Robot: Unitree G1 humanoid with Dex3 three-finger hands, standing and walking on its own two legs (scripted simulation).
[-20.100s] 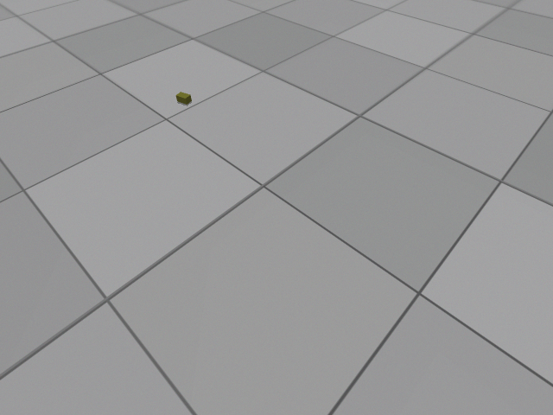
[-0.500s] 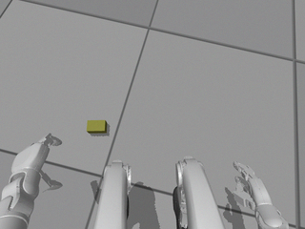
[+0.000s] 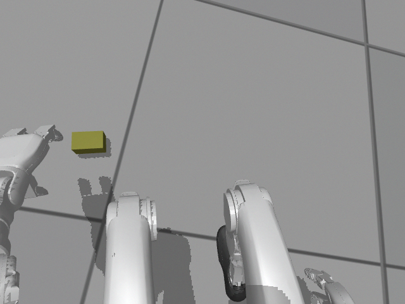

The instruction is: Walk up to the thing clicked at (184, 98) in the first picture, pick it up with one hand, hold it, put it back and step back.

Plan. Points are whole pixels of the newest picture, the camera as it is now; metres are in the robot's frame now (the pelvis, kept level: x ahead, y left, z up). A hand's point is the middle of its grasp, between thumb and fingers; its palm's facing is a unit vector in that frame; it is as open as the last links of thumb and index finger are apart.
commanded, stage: rise first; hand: left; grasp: from above
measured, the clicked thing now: (89, 142) +0.51 +0.27 -0.35
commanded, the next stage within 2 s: none
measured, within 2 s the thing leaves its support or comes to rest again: neither
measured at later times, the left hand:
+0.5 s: hand (49, 155) +0.43 +0.32 -0.20, palm faces -0.47 -0.03 -0.88, open 12.3 cm
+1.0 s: hand (59, 149) +0.45 +0.31 -0.23, palm faces -0.47 -0.05 -0.88, open 12.6 cm
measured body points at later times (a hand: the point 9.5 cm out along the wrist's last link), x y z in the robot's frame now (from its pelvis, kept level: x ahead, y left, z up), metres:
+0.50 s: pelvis +0.01 +0.01 -0.03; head +0.23 +0.09 +0.35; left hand +0.45 +0.32 -0.15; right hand +0.09 -0.27 -0.14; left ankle +0.08 +0.13 -0.34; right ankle +0.12 -0.14 -0.34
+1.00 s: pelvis +0.02 +0.00 -0.04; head +0.26 +0.07 +0.33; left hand +0.47 +0.31 -0.18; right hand +0.07 -0.27 -0.15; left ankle +0.08 +0.13 -0.34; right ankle +0.12 -0.14 -0.34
